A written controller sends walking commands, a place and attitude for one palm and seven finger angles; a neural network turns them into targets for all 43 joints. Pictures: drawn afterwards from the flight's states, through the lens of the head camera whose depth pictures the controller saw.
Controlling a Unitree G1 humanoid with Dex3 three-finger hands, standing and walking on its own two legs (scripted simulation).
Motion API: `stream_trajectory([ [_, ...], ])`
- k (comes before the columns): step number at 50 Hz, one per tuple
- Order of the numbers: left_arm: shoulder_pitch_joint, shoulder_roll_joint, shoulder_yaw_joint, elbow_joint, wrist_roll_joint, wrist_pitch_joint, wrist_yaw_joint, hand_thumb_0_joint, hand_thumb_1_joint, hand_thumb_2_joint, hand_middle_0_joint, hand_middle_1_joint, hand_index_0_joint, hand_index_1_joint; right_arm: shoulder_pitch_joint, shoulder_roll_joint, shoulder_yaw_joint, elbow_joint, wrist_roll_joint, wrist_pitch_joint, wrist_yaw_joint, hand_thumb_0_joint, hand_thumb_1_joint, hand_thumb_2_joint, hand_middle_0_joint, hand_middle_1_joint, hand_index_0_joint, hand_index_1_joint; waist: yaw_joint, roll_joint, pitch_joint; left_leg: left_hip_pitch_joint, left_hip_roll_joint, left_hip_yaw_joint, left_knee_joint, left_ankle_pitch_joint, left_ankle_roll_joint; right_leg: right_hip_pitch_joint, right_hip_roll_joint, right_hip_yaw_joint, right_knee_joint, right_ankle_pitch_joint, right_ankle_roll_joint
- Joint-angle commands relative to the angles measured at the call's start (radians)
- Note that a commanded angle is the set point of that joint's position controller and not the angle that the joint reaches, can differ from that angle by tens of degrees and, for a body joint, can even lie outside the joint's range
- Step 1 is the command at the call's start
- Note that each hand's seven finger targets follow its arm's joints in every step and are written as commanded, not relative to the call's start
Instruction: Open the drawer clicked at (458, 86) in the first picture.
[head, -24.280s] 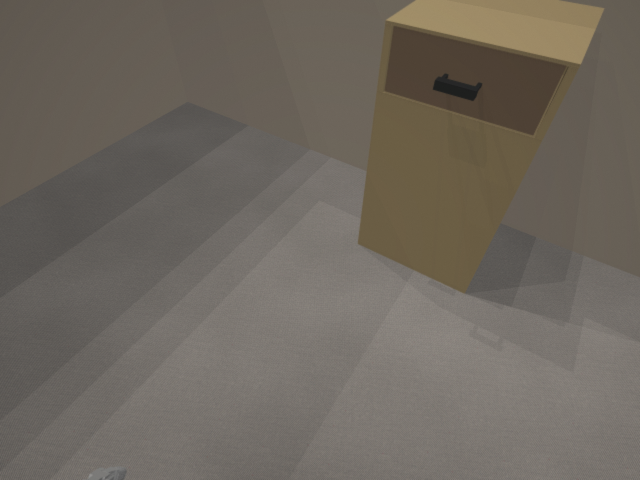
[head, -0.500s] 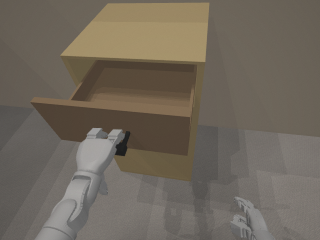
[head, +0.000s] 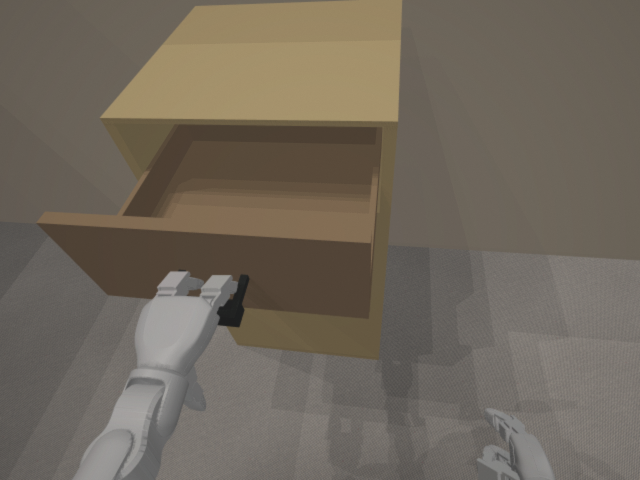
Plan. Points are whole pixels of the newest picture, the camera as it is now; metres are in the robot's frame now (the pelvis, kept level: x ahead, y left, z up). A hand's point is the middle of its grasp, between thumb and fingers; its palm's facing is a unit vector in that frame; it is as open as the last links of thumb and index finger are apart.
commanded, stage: lift the hand off the handle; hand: left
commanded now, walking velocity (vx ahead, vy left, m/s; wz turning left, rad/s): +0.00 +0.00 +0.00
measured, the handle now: (206, 294) +0.34 +0.18 +0.04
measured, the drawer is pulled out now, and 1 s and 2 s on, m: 0.22 0.22 0.17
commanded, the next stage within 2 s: open the thumb to release the handle in 0.62 s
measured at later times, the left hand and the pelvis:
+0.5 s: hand (195, 341) +0.28 +0.18 +0.03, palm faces -0.05 -0.08 -1.00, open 14.4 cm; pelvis +0.00 +0.00 +0.01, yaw +1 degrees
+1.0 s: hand (191, 345) +0.27 +0.19 +0.03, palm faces +0.02 -0.09 -1.00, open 14.3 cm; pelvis +0.00 +0.00 +0.01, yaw +3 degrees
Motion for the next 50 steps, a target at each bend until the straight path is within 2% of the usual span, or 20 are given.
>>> stream_trajectory([
  [1,-0.128,0.128,0.131,-0.102,-0.027,0.03,0.065,0.0,-0.5,0.3,-0.15,-0.3,-0.15,-0.3,-0.117,-0.096,-0.025,-0.153,-0.002,-0.045,-0.011,0.0,-0.9,-0.9,0.2,0.3,0.2,0.3,0.021,-0.155,-0.202,0.001,-0.027,-0.014,-0.046,0.221,0.016,0.228,-0.024,0.058,-0.122,0.335,0.018],
  [3,-0.161,0.098,0.091,-0.097,-0.022,0.036,0.067,0.0,-0.5,0.3,-0.15,-0.3,-0.15,-0.3,-0.114,-0.09,-0.022,-0.151,-0.002,-0.044,-0.009,0.0,-0.9,-0.9,0.2,0.3,0.2,0.3,0.016,-0.135,-0.214,0.008,-0.027,-0.017,-0.043,0.231,0.015,0.224,-0.027,0.043,-0.112,0.338,0.017],
  [6,-0.182,0.119,0.106,-0.088,-0.017,0.041,0.067,0.0,-0.5,0.3,-0.15,-0.3,-0.15,-0.3,-0.114,-0.092,-0.022,-0.143,-0.002,-0.04,-0.01,0.0,-0.9,-0.9,0.2,0.3,0.2,0.3,0.017,-0.151,-0.23,0.02,-0.027,-0.018,-0.035,0.256,0.014,0.23,-0.024,0.046,-0.11,0.38,0.018],
  [8,-0.222,0.091,0.068,-0.064,-0.018,0.048,0.062,0.0,-0.5,0.3,-0.15,-0.3,-0.15,-0.3,-0.116,-0.088,-0.017,-0.142,0.0,-0.035,-0.01,0.0,-0.9,-0.9,0.2,0.3,0.2,0.3,0.007,-0.159,-0.21,0.01,-0.028,-0.017,-0.038,0.235,0.016,0.222,-0.03,0.035,-0.117,0.352,0.023],
  [12,-0.29,0.132,0.08,-0.168,-0.014,0.051,0.058,0.0,-0.5,0.3,-0.15,-0.3,-0.15,-0.3,-0.134,-0.08,-0.018,-0.152,-0.005,-0.027,-0.011,0.0,-0.9,-0.9,0.2,0.3,0.2,0.3,0.02,-0.094,-0.272,0.08,-0.027,-0.02,-0.05,0.276,0.018,0.255,-0.03,0.034,-0.123,0.355,0.017],
  [15,-0.336,0.16,0.099,-0.183,-0.033,0.045,0.046,0.0,-0.5,0.3,-0.15,-0.3,-0.15,-0.3,-0.145,-0.077,-0.012,-0.149,-0.005,-0.024,-0.021,0.0,-0.9,-0.9,0.2,0.3,0.2,0.3,0.019,-0.1,-0.243,0.093,-0.027,-0.024,-0.069,0.26,0.022,0.266,-0.031,0.031,-0.146,0.328,0.019],
  [16,-0.342,0.199,0.134,-0.2,-0.039,0.04,0.041,0.0,-0.5,0.3,-0.15,-0.3,-0.15,-0.3,-0.149,-0.081,-0.012,-0.152,-0.004,-0.024,-0.026,0.0,-0.9,-0.9,0.2,0.3,0.2,0.3,0.024,-0.108,-0.248,0.097,-0.027,-0.027,-0.074,0.263,0.022,0.284,-0.029,0.039,-0.151,0.327,0.018],
  [18,-0.398,0.164,0.095,-0.216,-0.047,0.027,0.031,0.0,-0.5,0.3,-0.15,-0.3,-0.15,-0.3,-0.154,-0.072,-0.007,-0.15,-0.004,-0.028,-0.028,0.0,-0.9,-0.9,0.2,0.3,0.2,0.3,0.011,-0.081,-0.228,0.116,-0.025,-0.03,-0.087,0.257,0.022,0.264,-0.031,0.025,-0.158,0.298,0.018],
  [21,-0.395,0.215,0.144,-0.266,-0.062,0.004,0.025,0.0,-0.5,0.3,-0.15,-0.3,-0.15,-0.3,-0.161,-0.073,-0.008,-0.153,-0.006,-0.038,-0.035,0.0,-0.9,-0.9,0.2,0.3,0.2,0.3,0.031,-0.066,-0.253,0.151,-0.025,-0.031,-0.101,0.287,0.025,0.304,-0.03,0.034,-0.172,0.321,0.016],
  [25,-0.385,0.18,0.124,-0.357,-0.086,-0.041,0.022,0.0,-0.5,0.3,-0.15,-0.3,-0.15,-0.3,-0.16,-0.063,-0.013,-0.158,-0.009,-0.056,-0.03,0.0,-0.9,-0.9,0.2,0.3,0.2,0.3,0.033,-0.028,-0.269,0.192,-0.023,-0.033,-0.114,0.337,0.021,0.314,-0.03,0.022,-0.172,0.352,0.012],
  [28,-0.38,0.216,0.167,-0.421,-0.102,-0.065,0.026,0.0,-0.5,0.3,-0.15,-0.3,-0.15,-0.3,-0.154,-0.065,-0.016,-0.157,-0.011,-0.069,-0.028,0.0,-0.9,-0.9,0.2,0.3,0.2,0.3,0.034,-0.037,-0.281,0.206,-0.021,-0.038,-0.125,0.368,0.019,0.334,-0.027,0.022,-0.173,0.376,0.01],
  [31,-0.344,0.233,0.192,-0.502,-0.113,-0.087,0.031,0.0,-0.5,0.3,-0.15,-0.3,-0.15,-0.3,-0.152,-0.067,-0.022,-0.161,-0.013,-0.081,-0.027,0.0,-0.9,-0.9,0.2,0.3,0.2,0.3,0.042,-0.003,-0.32,0.246,-0.021,-0.037,-0.125,0.427,0.016,0.35,-0.024,0.03,-0.173,0.425,0.008],
  [35,-0.325,0.232,0.202,-0.577,-0.128,-0.103,0.045,0.0,-0.5,0.3,-0.15,-0.3,-0.15,-0.3,-0.134,-0.067,-0.025,-0.152,-0.015,-0.094,-0.024,0.0,-0.9,-0.9,0.2,0.3,0.2,0.3,0.035,-0.008,-0.335,0.272,-0.018,-0.039,-0.123,0.503,0.009,0.345,-0.026,0.017,-0.166,0.472,0.01],
  [37,-0.291,0.239,0.205,-0.647,-0.135,-0.106,0.05,0.0,-0.5,0.3,-0.15,-0.3,-0.15,-0.3,-0.129,-0.065,-0.024,-0.154,-0.017,-0.102,-0.021,0.0,-0.9,-0.9,0.2,0.3,0.2,0.3,0.037,0.027,-0.368,0.296,-0.017,-0.039,-0.122,0.549,0.002,0.356,-0.031,0.019,-0.163,0.498,0.011],
  [38,-0.271,0.209,0.191,-0.583,-0.138,-0.103,0.051,0.0,-0.5,0.3,-0.15,-0.3,-0.15,-0.3,-0.125,-0.063,-0.026,-0.143,-0.015,-0.103,-0.021,0.0,-0.9,-0.9,0.2,0.3,0.2,0.3,0.026,0.0,-0.317,0.278,-0.014,-0.038,-0.115,0.543,0.002,0.331,-0.029,0.008,-0.163,0.496,0.012],
  [40,-0.282,0.204,0.203,-0.508,-0.127,-0.113,0.067,0.0,-0.5,0.3,-0.15,-0.3,-0.15,-0.3,-0.112,-0.07,-0.031,-0.13,-0.017,-0.106,-0.022,0.0,-0.9,-0.9,0.2,0.3,0.2,0.3,0.014,-0.063,-0.298,0.251,-0.014,-0.039,-0.104,0.497,0.007,0.311,-0.027,0.012,-0.16,0.498,0.017],
  [43,-0.344,0.162,0.158,-0.408,-0.098,-0.113,0.091,0.0,-0.5,0.3,-0.15,-0.3,-0.15,-0.3,-0.107,-0.074,-0.034,-0.113,-0.017,-0.105,-0.02,0.0,-0.9,-0.9,0.2,0.3,0.2,0.3,-0.007,-0.079,-0.275,0.211,-0.018,-0.04,-0.091,0.419,0.007,0.27,-0.031,0.012,-0.151,0.457,0.017],
  [46,-0.395,0.174,0.154,-0.287,-0.057,-0.086,0.117,0.0,-0.5,0.3,-0.15,-0.3,-0.15,-0.3,-0.104,-0.081,-0.037,-0.096,-0.014,-0.096,-0.019,0.0,-0.9,-0.9,0.2,0.3,0.2,0.3,-0.013,-0.08,-0.274,0.188,-0.02,-0.036,-0.073,0.354,0.008,0.223,-0.024,0.018,-0.149,0.391,0.014],
  [49,-0.472,0.12,0.083,-0.144,-0.033,-0.045,0.121,0.0,-0.5,0.3,-0.15,-0.3,-0.15,-0.3,-0.098,-0.08,-0.035,-0.075,-0.007,-0.079,-0.021,0.0,-0.9,-0.9,0.2,0.3,0.2,0.3,-0.029,-0.1,-0.24,0.142,-0.018,-0.032,-0.064,0.289,0.011,0.173,-0.026,-0.002,-0.148,0.316,0.019],
  [50,-0.505,0.142,0.091,-0.099,-0.025,-0.03,0.122,0.0,-0.5,0.3,-0.15,-0.3,-0.15,-0.3,-0.093,-0.083,-0.036,-0.068,-0.004,-0.072,-0.025,0.0,-0.9,-0.9,0.2,0.3,0.2,0.3,-0.025,-0.108,-0.243,0.124,-0.02,-0.032,-0.065,0.271,0.011,0.179,-0.027,-0.002,-0.149,0.301,0.019],
])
